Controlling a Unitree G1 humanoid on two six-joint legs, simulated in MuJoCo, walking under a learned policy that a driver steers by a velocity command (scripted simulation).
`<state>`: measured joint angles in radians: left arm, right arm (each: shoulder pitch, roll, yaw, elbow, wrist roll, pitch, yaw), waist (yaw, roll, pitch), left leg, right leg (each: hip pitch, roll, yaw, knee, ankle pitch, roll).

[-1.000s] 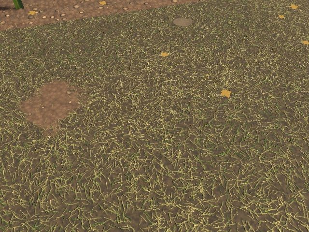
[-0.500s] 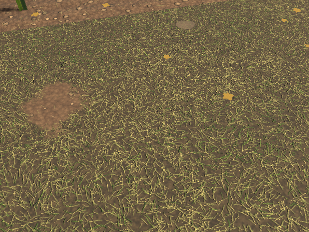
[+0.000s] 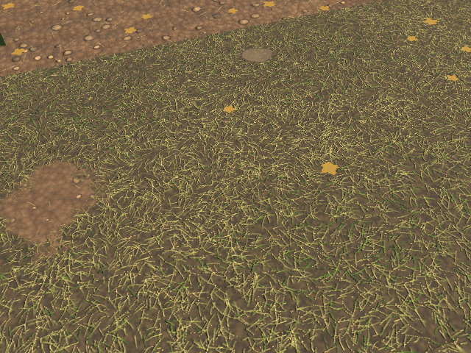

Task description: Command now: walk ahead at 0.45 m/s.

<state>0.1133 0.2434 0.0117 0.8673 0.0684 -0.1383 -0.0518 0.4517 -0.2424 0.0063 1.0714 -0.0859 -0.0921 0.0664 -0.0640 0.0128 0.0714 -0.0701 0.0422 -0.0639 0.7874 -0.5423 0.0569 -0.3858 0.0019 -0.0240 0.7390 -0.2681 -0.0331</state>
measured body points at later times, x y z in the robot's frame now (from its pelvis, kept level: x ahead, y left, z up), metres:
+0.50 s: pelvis +0.15 -0.02 +0.01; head +0.16 -0.03 +0.46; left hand +0.30 +0.22 -0.10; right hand +0.19 -0.28 -0.13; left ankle +0.18 +0.11 -0.71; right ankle +0.14 -0.15 -0.68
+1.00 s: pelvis +0.17 -0.06 +0.02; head +0.20 -0.07 +0.47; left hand +0.31 +0.21 -0.08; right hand +0.28 -0.33 -0.10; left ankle +0.18 +0.11 -0.71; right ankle +0.15 -0.15 -0.71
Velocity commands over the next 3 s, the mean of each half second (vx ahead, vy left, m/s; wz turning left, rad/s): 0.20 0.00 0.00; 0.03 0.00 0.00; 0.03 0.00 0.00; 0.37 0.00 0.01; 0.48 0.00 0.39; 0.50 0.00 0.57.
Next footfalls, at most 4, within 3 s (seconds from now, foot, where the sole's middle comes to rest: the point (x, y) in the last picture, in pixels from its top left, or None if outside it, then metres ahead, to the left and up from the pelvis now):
0.28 left None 0.22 0.11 -0.75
0.54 right None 0.19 -0.15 -0.75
2.14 right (296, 329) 0.62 -0.17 -0.91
2.60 left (196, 255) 0.91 0.14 -0.91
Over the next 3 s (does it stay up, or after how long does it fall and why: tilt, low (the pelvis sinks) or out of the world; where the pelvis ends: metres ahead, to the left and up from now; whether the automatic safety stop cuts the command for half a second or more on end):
stays up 0.97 0.08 -0.16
